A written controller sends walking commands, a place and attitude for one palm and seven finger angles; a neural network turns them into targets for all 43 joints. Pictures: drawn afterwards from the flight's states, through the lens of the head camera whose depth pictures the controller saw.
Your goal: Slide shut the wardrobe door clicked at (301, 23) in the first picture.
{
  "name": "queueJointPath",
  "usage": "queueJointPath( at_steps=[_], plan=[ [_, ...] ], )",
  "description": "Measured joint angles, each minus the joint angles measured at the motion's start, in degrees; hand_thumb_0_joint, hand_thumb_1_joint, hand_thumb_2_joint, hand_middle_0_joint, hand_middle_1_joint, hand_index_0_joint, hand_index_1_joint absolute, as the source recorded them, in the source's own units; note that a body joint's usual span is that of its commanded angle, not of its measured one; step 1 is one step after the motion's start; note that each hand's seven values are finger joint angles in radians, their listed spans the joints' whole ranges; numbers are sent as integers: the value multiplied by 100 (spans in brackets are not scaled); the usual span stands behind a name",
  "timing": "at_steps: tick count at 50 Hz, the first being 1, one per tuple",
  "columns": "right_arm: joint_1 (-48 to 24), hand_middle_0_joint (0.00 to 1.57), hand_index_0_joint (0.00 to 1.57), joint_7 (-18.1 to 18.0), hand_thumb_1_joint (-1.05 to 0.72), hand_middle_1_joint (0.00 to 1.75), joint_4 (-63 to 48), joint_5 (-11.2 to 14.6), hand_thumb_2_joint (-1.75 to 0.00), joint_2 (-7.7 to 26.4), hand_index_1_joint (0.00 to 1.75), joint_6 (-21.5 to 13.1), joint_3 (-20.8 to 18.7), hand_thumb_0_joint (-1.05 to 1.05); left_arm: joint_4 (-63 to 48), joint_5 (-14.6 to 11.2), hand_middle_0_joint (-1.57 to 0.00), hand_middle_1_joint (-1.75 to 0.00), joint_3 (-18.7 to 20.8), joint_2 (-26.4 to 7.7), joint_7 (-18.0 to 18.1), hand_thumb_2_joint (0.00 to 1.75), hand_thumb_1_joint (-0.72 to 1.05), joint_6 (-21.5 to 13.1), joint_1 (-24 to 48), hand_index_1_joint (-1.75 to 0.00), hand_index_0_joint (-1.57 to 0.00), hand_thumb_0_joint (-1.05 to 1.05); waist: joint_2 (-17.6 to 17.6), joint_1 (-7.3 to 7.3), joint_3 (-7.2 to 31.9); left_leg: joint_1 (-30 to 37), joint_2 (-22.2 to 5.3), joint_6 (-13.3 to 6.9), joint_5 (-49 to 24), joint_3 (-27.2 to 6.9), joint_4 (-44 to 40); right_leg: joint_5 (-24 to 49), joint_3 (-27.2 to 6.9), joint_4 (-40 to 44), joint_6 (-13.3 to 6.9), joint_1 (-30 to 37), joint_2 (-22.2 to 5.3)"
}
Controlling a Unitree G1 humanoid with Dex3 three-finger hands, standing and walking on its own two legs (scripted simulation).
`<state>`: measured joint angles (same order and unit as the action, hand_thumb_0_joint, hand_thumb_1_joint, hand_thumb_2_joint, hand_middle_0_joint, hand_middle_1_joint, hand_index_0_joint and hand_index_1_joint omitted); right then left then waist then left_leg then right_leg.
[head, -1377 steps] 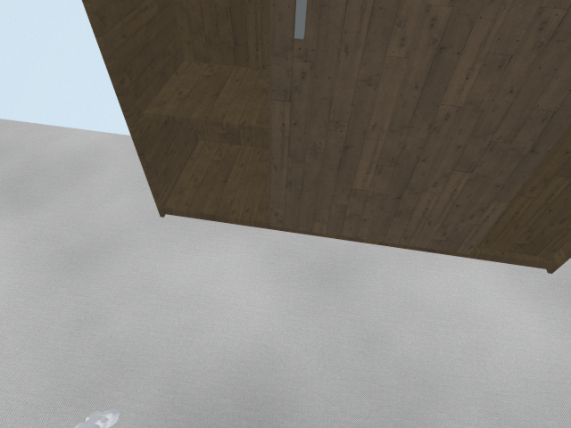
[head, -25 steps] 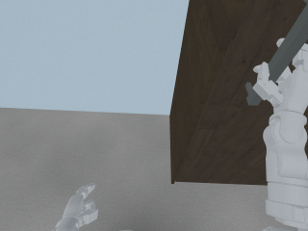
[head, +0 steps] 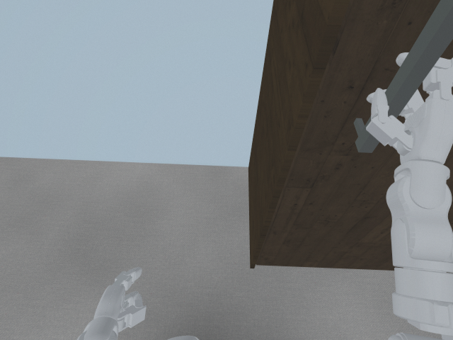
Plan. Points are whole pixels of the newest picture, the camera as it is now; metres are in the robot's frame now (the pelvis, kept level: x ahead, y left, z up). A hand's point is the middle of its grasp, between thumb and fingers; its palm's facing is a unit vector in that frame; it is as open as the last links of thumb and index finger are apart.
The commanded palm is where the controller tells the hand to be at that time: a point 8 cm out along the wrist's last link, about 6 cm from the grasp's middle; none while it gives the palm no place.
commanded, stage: step sideways, sliding the door along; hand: right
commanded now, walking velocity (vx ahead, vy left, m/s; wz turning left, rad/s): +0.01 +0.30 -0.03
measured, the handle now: (395, 79) +0.43 -0.21 +0.24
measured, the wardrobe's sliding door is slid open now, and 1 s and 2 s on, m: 0.00 0.00 0.00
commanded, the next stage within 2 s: stop walking and hold the door there in 0.54 s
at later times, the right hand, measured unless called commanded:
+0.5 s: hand (378, 117) +0.38 -0.19 +0.21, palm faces +0.28 +0.96 -0.08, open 7.4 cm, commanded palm +0.35 -0.21 +0.23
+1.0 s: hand (381, 117) +0.38 -0.19 +0.21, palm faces +0.24 +0.97 -0.09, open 7.3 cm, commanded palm +0.35 -0.22 +0.21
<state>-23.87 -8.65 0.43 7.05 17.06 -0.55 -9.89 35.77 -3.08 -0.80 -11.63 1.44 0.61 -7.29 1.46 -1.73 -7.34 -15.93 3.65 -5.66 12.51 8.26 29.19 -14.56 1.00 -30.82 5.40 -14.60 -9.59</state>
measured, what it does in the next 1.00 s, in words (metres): stands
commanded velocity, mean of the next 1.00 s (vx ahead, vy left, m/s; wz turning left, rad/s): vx -0.02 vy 0.19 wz -0.01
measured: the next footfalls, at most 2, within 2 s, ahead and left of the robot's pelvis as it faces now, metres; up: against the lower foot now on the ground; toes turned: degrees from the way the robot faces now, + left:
none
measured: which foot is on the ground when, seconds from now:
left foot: down 0.00-1.00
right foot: down 0.00-1.00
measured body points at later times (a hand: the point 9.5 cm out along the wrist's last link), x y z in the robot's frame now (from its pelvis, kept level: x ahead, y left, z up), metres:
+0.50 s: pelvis +0.01 +0.00 +0.00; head +0.06 +0.01 +0.44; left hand +0.19 +0.22 -0.10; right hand +0.36 -0.24 +0.22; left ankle +0.04 +0.05 -0.73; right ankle +0.01 -0.20 -0.73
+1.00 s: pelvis +0.01 -0.03 +0.00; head +0.03 +0.00 +0.45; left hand +0.17 +0.20 -0.10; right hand +0.36 -0.24 +0.22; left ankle +0.04 +0.05 -0.73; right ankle +0.01 -0.20 -0.73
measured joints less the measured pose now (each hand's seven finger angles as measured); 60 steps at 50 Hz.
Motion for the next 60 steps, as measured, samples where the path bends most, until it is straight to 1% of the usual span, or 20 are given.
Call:
queueJointPath(
  at_steps=[2,8,13,15,18,19,23,26,29,33,34,36,39,41,42,43,45,47,53,60],
  plan=[
    [4,46,9,3,-65,140,-20,-6,-81,-2,129,8,5,-2,0,3,-20,-30,-5,7,2,90,91,6,-11,-30,-20,1,11,-6,-6,3,1,1,7,5,3,-10,-6,-14,1,-4,-2],
    [19,46,9,21,-64,140,-80,-6,-81,3,130,12,15,-2,18,9,-20,-30,-21,16,7,90,91,10,-10,-30,-20,1,6,10,3,-29,-18,-17,56,37,63,-62,-40,-93,-83,-62,16],
    [46,46,9,16,-64,140,-127,1,-82,-31,130,2,18,-2,5,21,-20,-30,-13,1,19,90,91,6,-3,-30,-20,1,41,-11,-24,9,-9,17,82,56,56,-56,-61,-63,38,-24,0],
    [50,46,9,19,-64,140,-145,-2,-82,-31,130,8,14,-2,1,13,-20,-30,-11,0,15,90,91,6,12,-30,-20,1,56,-19,-47,43,7,-14,63,70,14,-55,-74,-64,1,-15,-9],
    [40,46,9,26,-64,140,-159,-12,-82,-30,130,16,8,-2,-11,15,-20,-30,1,0,8,90,91,-6,32,-30,-20,1,31,-3,-42,12,-17,-45,94,93,67,-72,-93,-112,-110,-56,15],
    [41,46,9,23,-64,140,-167,-8,-82,-27,130,18,6,-2,-9,14,-20,-30,2,-2,13,90,91,-10,45,-30,-20,1,17,2,-40,-5,-28,-46,113,94,100,-77,-92,-116,-111,-59,24],
    [44,46,8,22,-65,140,-174,0,-82,-51,129,4,-11,-2,-31,30,-20,-30,25,-15,28,90,91,-26,70,-30,-20,1,15,21,-45,-7,-34,-20,135,109,120,-64,-108,-86,-2,-46,21],
    [34,46,8,24,-65,140,-162,-3,-82,-55,129,-4,-22,-2,-50,20,-20,-30,40,-18,25,90,91,-37,76,-30,-20,1,20,27,-70,32,-19,-35,100,119,63,-40,-116,-68,-14,-29,12],
    [4,46,8,30,-66,140,-129,-6,-82,-53,129,-17,-25,-2,-59,11,-20,-30,46,-23,18,90,91,-54,71,-30,-20,1,4,43,-67,11,-30,-48,98,131,77,-40,-124,-88,-73,-57,23],
    [-21,46,7,30,-66,140,-85,1,-82,-61,129,-28,-30,-2,-52,24,-20,-30,46,-29,27,90,91,-63,45,-30,-20,1,1,46,-56,-9,-32,-29,98,127,90,-28,-118,-66,-9,-59,18],
    [0,46,7,59,-66,140,-29,1,-82,-35,129,-93,-56,-2,-31,29,-20,-30,39,-29,24,90,91,-59,51,-30,-20,1,9,53,-36,-14,-22,-28,87,116,76,-26,-105,-65,-14,-62,11],
    [64,46,8,89,-65,140,42,-11,-81,25,129,-159,-97,-2,-38,26,-20,-30,37,-34,19,90,91,-27,29,-30,-20,1,35,101,25,-37,-23,-40,79,102,77,-39,-90,-100,-98,-97,15],
    [128,46,9,84,-65,140,154,-17,-80,34,129,-218,-107,-3,-9,1,-20,-30,17,-83,36,90,91,-29,-22,-30,-20,1,68,188,120,-75,-84,-34,129,102,160,-138,-106,-204,-369,-152,91],
    [165,46,10,71,-64,140,219,-14,-80,7,129,-250,-82,-3,63,6,-20,-30,-2,-120,71,90,91,-35,-45,-30,-20,1,69,231,174,-76,-148,-1,169,83,219,-179,-101,-209,-445,-128,160],
    [180,46,10,63,-64,140,246,-17,-79,-20,129,-259,-59,-3,105,15,-20,-30,-13,-130,90,90,91,-41,-62,-30,-20,1,52,238,197,-66,-189,25,186,64,239,-151,-82,-161,-434,-85,200],
    [200,46,10,55,-64,140,266,-23,-79,-50,129,-267,-36,-2,146,27,-20,-30,-23,-135,109,90,91,-48,-78,-30,-20,1,31,237,218,-48,-230,54,196,35,246,-110,-52,-84,-386,-22,238],
    [255,46,11,21,-64,140,278,-30,-79,-119,129,-264,13,-2,197,46,-20,-30,-37,-146,144,90,91,-54,-109,-30,-20,1,24,225,252,7,-286,117,184,-25,206,-13,12,100,-215,116,289],
    [299,46,11,-12,-65,140,287,-48,-79,-205,129,-254,63,-1,199,56,-20,-30,-40,-156,155,90,91,-65,-147,-30,-20,1,68,208,286,71,-306,172,137,-63,113,32,53,197,-136,192,312],
    [339,46,11,-53,-65,140,334,-103,-77,-396,131,-253,261,-1,213,79,-20,-30,-81,-108,163,90,91,-93,-163,-30,-20,1,109,187,369,190,-405,299,42,-147,-61,68,142,339,-177,315,422],
    [368,46,11,-57,-67,140,358,-141,-77,-575,133,-263,541,0,201,130,-20,-30,-160,-8,184,90,91,-67,-127,-30,-20,1,85,138,473,296,-523,460,-57,-258,-245,92,256,478,-313,428,558]
  ],
)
